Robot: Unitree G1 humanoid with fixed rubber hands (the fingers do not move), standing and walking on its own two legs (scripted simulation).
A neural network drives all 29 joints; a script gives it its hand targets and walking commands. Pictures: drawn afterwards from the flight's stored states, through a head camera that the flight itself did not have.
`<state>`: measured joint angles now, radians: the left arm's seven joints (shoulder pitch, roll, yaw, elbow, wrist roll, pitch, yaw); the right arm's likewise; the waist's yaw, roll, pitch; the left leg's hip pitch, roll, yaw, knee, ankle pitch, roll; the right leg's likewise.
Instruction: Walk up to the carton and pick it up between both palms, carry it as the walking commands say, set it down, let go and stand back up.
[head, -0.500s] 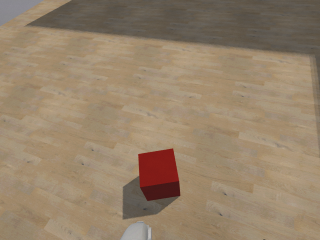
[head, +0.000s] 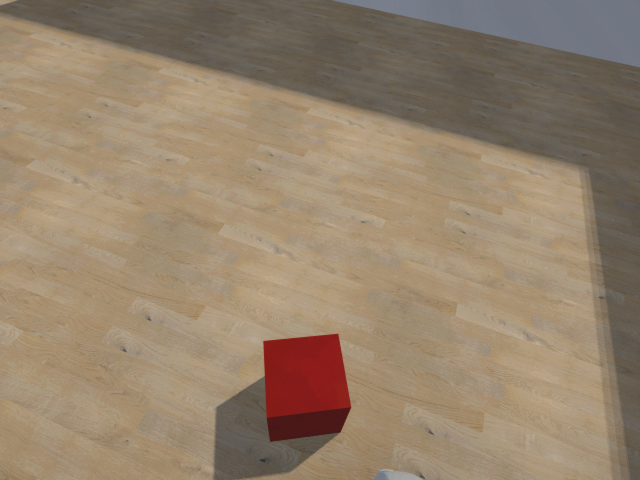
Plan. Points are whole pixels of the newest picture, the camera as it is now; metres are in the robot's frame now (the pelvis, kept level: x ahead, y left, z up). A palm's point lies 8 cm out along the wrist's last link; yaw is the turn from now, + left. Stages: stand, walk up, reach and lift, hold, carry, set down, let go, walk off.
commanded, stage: walk up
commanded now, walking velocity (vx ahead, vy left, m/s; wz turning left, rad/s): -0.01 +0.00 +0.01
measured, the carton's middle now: (303, 388) +0.45 +0.01 -0.66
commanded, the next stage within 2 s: stand in 0.32 s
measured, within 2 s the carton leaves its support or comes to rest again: neither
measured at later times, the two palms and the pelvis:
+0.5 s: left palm out of the picture +0.03 +0.21 -0.15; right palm out of the picture -0.01 -0.24 -0.15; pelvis +0.01 -0.02 -0.01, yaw -1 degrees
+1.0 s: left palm out of the picture +0.16 +0.23 -0.16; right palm (471, 465) +0.17 -0.22 -0.16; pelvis +0.01 +0.00 -0.05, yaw +1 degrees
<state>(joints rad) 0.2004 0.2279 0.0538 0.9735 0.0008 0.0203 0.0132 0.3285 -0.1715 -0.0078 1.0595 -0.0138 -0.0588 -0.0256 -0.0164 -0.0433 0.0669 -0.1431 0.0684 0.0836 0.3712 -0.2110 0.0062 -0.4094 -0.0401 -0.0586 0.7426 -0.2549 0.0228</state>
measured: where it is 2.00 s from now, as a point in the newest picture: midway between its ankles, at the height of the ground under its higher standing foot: outside the picture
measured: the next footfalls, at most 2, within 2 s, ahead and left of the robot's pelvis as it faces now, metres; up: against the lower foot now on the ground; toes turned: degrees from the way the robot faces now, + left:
right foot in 0.08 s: +0.08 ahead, -0.12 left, +0.00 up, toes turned +11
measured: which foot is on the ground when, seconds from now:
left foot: down 0.00-1.00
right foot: up 0.00-0.06, down 0.08-1.00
